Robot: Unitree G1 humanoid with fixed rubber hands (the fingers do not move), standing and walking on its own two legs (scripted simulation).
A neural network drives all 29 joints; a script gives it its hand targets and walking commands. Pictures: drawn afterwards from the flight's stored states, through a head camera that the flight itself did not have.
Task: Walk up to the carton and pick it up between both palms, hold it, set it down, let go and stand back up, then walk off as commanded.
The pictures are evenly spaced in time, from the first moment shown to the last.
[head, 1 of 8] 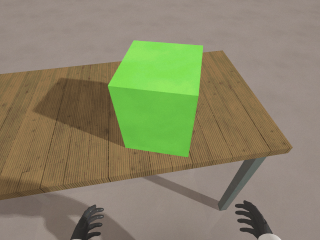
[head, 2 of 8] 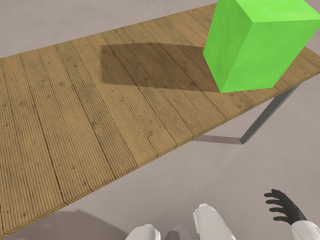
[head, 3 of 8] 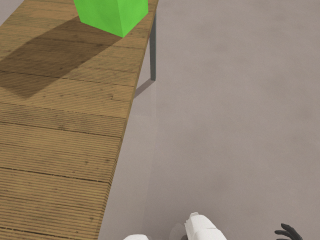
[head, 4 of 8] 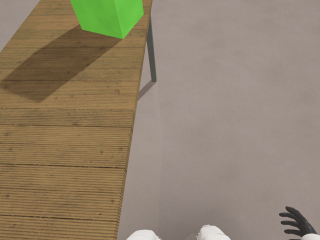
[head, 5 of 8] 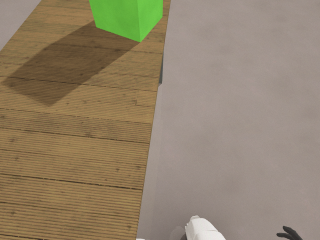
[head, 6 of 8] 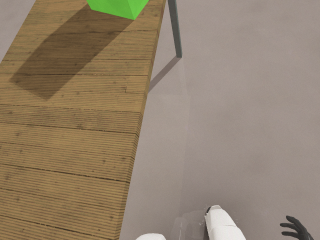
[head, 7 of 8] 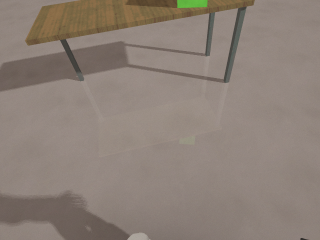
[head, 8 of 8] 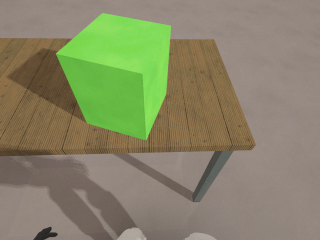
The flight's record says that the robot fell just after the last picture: no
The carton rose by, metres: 0.00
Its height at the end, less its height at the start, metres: +0.00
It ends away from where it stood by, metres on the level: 0.00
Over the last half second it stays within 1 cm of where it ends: yes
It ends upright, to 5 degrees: yes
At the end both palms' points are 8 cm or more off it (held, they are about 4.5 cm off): yes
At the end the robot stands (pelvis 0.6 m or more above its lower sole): yes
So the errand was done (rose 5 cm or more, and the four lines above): no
